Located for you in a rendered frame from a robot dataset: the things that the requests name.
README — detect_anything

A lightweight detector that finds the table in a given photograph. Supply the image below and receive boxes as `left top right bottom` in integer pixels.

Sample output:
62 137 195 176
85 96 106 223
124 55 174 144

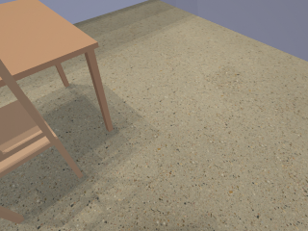
0 0 114 132

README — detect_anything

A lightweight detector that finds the chair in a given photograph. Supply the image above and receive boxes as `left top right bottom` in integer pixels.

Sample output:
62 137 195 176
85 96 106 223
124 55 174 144
0 60 84 224

